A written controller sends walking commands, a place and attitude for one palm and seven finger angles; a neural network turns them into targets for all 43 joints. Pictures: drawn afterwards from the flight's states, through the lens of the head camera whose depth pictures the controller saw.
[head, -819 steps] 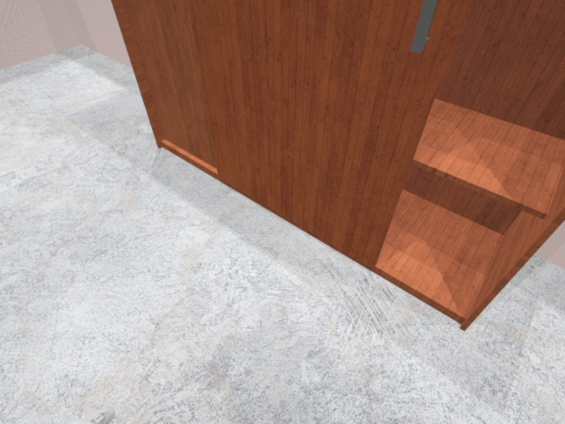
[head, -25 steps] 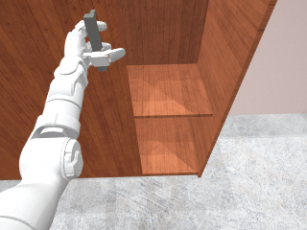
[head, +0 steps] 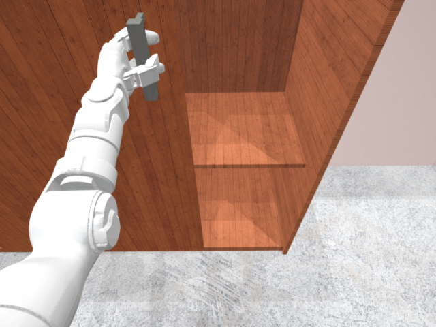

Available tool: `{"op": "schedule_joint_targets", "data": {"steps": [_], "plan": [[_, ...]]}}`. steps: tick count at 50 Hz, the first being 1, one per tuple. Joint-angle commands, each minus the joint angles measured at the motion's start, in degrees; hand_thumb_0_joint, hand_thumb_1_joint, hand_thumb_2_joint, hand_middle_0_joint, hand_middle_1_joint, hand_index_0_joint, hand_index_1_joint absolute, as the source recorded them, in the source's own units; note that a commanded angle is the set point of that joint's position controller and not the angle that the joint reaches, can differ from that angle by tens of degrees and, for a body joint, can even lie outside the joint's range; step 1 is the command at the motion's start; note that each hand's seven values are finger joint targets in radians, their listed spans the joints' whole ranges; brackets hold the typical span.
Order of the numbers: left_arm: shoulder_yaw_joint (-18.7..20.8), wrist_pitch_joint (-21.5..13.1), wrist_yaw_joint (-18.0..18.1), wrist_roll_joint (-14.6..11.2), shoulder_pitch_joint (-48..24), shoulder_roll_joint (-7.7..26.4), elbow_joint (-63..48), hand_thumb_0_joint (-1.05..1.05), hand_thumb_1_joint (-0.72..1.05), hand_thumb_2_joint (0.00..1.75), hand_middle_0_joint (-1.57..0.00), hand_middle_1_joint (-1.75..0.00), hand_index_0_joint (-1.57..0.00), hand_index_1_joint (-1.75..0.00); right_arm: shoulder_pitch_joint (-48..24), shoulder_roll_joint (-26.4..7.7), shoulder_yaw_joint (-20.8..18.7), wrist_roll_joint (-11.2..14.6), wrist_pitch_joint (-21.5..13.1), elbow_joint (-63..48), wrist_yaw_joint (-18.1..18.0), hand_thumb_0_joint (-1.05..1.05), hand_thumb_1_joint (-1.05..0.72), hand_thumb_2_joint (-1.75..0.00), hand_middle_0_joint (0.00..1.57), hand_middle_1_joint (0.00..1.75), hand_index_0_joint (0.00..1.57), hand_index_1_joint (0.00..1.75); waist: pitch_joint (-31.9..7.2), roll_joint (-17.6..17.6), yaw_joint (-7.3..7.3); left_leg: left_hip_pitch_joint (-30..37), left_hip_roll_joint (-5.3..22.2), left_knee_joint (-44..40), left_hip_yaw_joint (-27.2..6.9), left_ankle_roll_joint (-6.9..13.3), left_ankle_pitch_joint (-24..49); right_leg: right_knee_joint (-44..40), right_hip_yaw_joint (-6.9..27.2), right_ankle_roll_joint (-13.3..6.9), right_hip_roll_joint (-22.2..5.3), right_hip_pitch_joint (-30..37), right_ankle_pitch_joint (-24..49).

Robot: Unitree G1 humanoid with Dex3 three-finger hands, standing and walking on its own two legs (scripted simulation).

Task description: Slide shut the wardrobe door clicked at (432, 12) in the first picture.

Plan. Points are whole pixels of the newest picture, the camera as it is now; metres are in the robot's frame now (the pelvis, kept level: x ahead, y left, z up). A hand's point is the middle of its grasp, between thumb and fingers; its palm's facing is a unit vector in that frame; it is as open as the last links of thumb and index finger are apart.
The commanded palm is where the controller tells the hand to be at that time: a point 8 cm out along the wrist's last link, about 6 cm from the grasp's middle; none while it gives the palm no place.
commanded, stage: grip the handle and tug to test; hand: left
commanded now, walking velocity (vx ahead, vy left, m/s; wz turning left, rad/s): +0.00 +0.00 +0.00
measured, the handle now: (146, 58) +0.54 +0.13 +0.24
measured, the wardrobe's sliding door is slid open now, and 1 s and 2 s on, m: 0.38 0.38 0.33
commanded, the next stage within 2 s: tug the door sideways, standing still in 0.52 s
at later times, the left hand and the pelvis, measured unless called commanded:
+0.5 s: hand (153, 70) +0.48 +0.11 +0.24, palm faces +0.01 -1.00 +0.00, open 5.8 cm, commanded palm +0.45 +0.16 +0.23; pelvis +0.00 +0.01 +0.00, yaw -2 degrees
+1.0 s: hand (155, 69) +0.49 +0.11 +0.24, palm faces +0.07 -1.00 -0.02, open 5.8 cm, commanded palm +0.47 +0.12 +0.23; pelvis +0.01 +0.00 +0.00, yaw +1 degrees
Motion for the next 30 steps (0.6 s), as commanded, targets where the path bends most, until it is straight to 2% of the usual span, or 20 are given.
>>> {"op": "schedule_joint_targets", "data": {"steps": [1,4,5,6,7,10,11,12,13,15,16,17,19,21,22,23,25,26,27,30], "plan": [[-0.86,-4.04,-0.02,-0.59,-33.71,9.05,-10.36,0.0,0.9,0.9,-0.45,-1.4,-0.45,-1.4,2.39,-7.76,-2.89,0.19,-2.69,-5.02,-0.1,0.0,-0.9,-0.9,0.2,0.3,0.2,0.3,-17.35,-3.58,-1.71,9.2,-2.54,-0.48,-1.08,2.9,20.79,-0.56,-0.17,-2.25,2.88,3.86,24.09],[-1.22,-4.97,0.05,-0.38,-34.13,7.78,-11.1,0.0,0.9,0.9,-0.45,-1.4,-0.45,-1.4,2.5,-7.19,-2.76,0.13,-3.03,-5.03,-0.23,0.0,-0.9,-0.9,0.2,0.3,0.2,0.3,-17.79,-2.96,-2.32,10.0,-2.36,-0.5,-1.01,2.91,19.51,-0.79,0.06,-2.09,3.04,3.13,22.75],[-0.5,-5.07,0.19,-0.2,-34.32,8.81,-9.83,0.0,0.9,0.9,-0.45,-1.4,-0.45,-1.4,2.91,-7.34,-2.78,0.02,-3.2,-4.56,-0.28,0.0,-0.9,-0.9,0.2,0.3,0.2,0.3,-17.35,-4.08,-2.41,9.42,-2.29,-0.61,-1.13,2.92,18.75,-0.85,0.0,-2.02,3.09,2.91,22.15],[-0.46,-4.83,0.27,-0.9,-33.87,10.14,-7.9,0.0,0.9,0.9,-0.45,-1.4,-0.45,-1.4,2.76,-8.23,-2.92,0.35,-3.44,-4.5,0.1,0.0,-0.9,-0.9,0.2,0.3,0.2,0.3,-16.61,-5.02,-1.46,7.85,-2.53,-0.92,-1.42,2.92,18.49,-1.14,0.03,-2.22,2.86,3.37,21.82],[0.92,-5.42,0.37,-0.24,-33.22,10.64,-9.09,0.0,0.9,0.9,-0.45,-1.4,-0.45,-1.4,3.41,-7.58,-2.76,-0.03,-3.35,-4.57,-0.05,0.0,-0.9,-0.9,0.2,0.3,0.2,0.3,-17.17,-4.49,-1.85,8.52,-2.09,-1.27,-1.32,2.85,17.9,-0.73,-0.08,-2.11,3.09,3.39,21.13],[-1.44,-6.13,-0.09,-0.38,-32.0,7.06,-11.72,0.0,0.9,0.9,-0.45,-1.4,-0.45,-1.4,2.62,-7.14,-2.8,0.23,-3.99,-5.32,0.09,0.0,-0.9,-0.9,0.2,0.3,0.2,0.3,-18.99,-1.05,-1.41,10.75,-2.13,-0.98,-1.22,2.59,19.16,-0.71,0.11,-2.41,3.1,3.22,21.37],[-1.73,-5.74,0.01,-1.06,-31.39,7.89,-10.02,0.0,0.9,0.9,-0.45,-1.4,-0.45,-1.4,2.56,-7.97,-2.97,0.52,-4.27,-5.05,0.47,0.0,-0.9,-0.9,0.2,0.3,0.2,0.3,-18.17,-3.77,-0.9,9.36,-2.25,-1.12,-1.56,2.64,19.19,-1.03,-0.13,-2.48,3.0,3.71,21.31],[-1.0,-5.99,0.0,-0.77,-30.65,7.51,-11.13,0.0,0.9,0.9,-0.45,-1.4,-0.45,-1.4,2.82,-7.33,-2.84,0.24,-4.2,-5.12,0.29,0.0,-0.9,-0.9,0.2,0.3,0.2,0.3,-17.82,-2.82,-1.42,9.67,-1.82,-1.46,-1.22,2.66,18.2,-0.93,-0.06,-2.25,3.22,3.3,20.62],[0.52,-6.0,0.02,-0.81,-30.26,9.11,-12.02,0.0,0.9,0.9,-0.45,-1.4,-0.45,-1.4,2.84,-7.68,-2.93,0.23,-4.24,-5.31,0.22,0.0,-0.9,-0.9,0.2,0.3,0.2,0.3,-18.62,-3.28,-0.85,9.54,-2.02,-1.48,-1.26,2.65,17.86,-0.99,0.01,-2.35,3.28,4.09,20.51],[0.05,-5.96,-0.28,-0.99,-29.59,8.55,-13.34,0.0,0.9,0.9,-0.45,-1.4,-0.45,-1.4,2.51,-7.61,-3.05,0.4,-4.35,-5.67,0.16,0.0,-0.9,-0.9,0.2,0.3,0.2,0.3,-19.07,-3.52,-0.76,9.81,-1.96,-1.72,-1.01,2.7,18.34,-1.02,0.02,-2.36,3.3,4.7,21.15],[-0.18,-5.32,-0.26,-1.7,-29.15,9.95,-12.48,0.0,0.9,0.9,-0.45,-1.4,-0.45,-1.4,1.88,-8.5,-3.24,0.83,-4.7,-5.63,0.66,0.0,-0.9,-0.9,0.2,0.3,0.2,0.3,-19.28,-4.22,0.37,9.21,-2.26,-1.59,-1.37,2.69,19.87,-0.98,-0.06,-2.68,3.03,5.5,22.16],[-0.66,-5.45,-0.42,-1.26,-27.65,7.46,-14.64,0.0,0.9,0.9,-0.45,-1.4,-0.45,-1.4,2.08,-7.27,-3.06,0.54,-4.54,-5.82,0.47,0.0,-0.9,-0.9,0.2,0.3,0.2,0.3,-19.38,-2.0,-0.34,10.72,-1.72,-1.78,-0.73,2.61,20.22,-0.79,-0.12,-2.42,3.27,5.01,22.38],[-1.36,-5.06,-0.5,-1.36,-26.3,6.37,-17.61,0.0,0.9,0.9,-0.45,-1.4,-0.45,-1.4,1.51,-7.24,-3.07,0.63,-4.65,-6.3,0.52,0.0,-0.9,-0.9,0.2,0.3,0.2,0.3,-20.09,-0.53,0.16,11.86,-1.76,-1.71,-0.87,2.35,21.45,-0.94,-0.16,-2.63,3.39,5.32,22.82],[-1.23,-3.7,-0.39,-2.35,-24.27,7.33,-16.56,0.0,0.9,0.9,-0.45,-1.4,-0.45,-1.4,0.75,-8.18,-3.25,0.96,-4.86,-6.27,0.92,0.0,-0.9,-0.9,0.2,0.3,0.2,0.3,-18.41,-4.99,1.17,10.0,-1.94,-1.68,-1.19,2.62,22.2,-1.15,-0.48,-2.7,3.31,6.12,23.76],[-0.35,-3.58,-0.37,-2.05,-23.1,6.79,-18.79,0.0,0.9,0.9,-0.45,-1.4,-0.45,-1.4,0.84,-7.37,-3.17,0.65,-4.6,-6.52,0.71,0.0,-0.9,-0.9,0.2,0.3,0.2,0.3,-18.78,-3.21,0.73,10.77,-1.49,-2.13,-0.59,2.6,21.89,-0.97,-0.43,-2.51,3.49,6.32,23.87],[0.76,-3.23,-0.41,-2.12,-21.43,7.68,-20.42,0.0,0.9,0.9,-0.45,-1.4,-0.45,-1.4,0.51,-7.55,-3.27,0.73,-4.42,-7.04,0.65,0.0,-0.9,-0.9,0.2,0.3,0.2,0.3,-19.67,-4.07,1.47,11.02,-1.65,-1.96,-0.47,2.67,22.92,-0.95,-0.36,-2.61,3.54,7.59,25.01],[-0.27,-2.22,-0.62,-2.21,-20.32,6.39,-23.1,0.0,0.9,0.9,-0.45,-1.4,-0.45,-1.4,-0.46,-7.22,-3.29,0.9,-4.16,-7.51,0.57,0.0,-0.9,-0.9,0.2,0.3,0.2,0.3,-20.14,-2.53,1.53,11.97,-1.68,-1.87,-0.03,2.69,24.69,-0.88,-0.22,-2.57,3.44,8.09,26.84],[-0.56,-1.44,-0.51,-2.49,-20.49,7.34,-23.14,0.0,0.9,0.9,-0.45,-1.4,-0.45,-1.4,-1.03,-7.84,-3.33,1.02,-4.21,-7.48,0.89,0.0,-0.9,-0.9,0.2,0.3,0.2,0.3,-20.08,-3.27,2.27,11.53,-1.91,-1.62,-0.39,2.6,25.68,-0.76,-0.42,-2.74,3.2,8.48,27.29],[-0.22,-1.09,-0.39,-2.24,-19.64,6.52,-24.37,0.0,0.9,0.9,-0.45,-1.4,-0.45,-1.4,-0.93,-7.09,-3.22,0.87,-3.82,-7.43,0.64,0.0,-0.9,-0.9,0.2,0.3,0.2,0.3,-19.89,-2.9,1.58,12.16,-1.55,-1.7,0.02,2.72,26.31,-0.71,-0.42,-2.53,3.36,8.49,28.12],[0.17,0.48,-0.31,-2.38,-17.18,6.42,-28.83,0.0,0.9,0.9,-0.45,-1.4,-0.45,-1.4,-2.05,-6.95,-3.25,0.8,-3.21,-8.34,0.69,0.0,-0.9,-0.9,0.2,0.3,0.2,0.3,-21.39,-2.96,2.32,13.24,-1.73,-1.14,0.34,2.76,30.56,-0.22,-0.47,-2.53,3.33,10.43,32.35]]}}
